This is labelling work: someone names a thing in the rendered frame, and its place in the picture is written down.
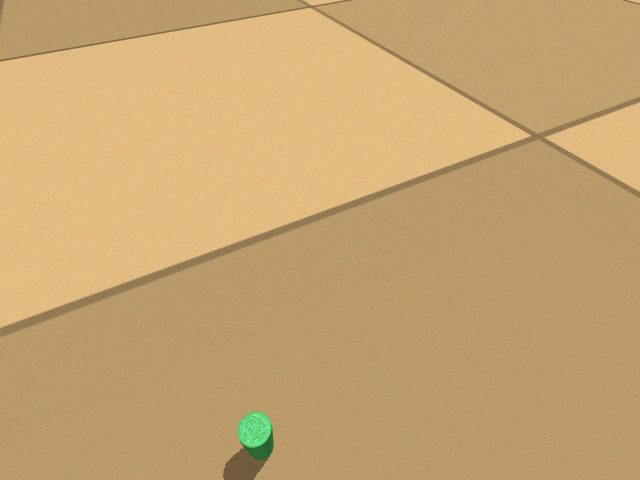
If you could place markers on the cup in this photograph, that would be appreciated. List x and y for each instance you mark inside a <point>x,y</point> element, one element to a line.
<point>256,435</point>

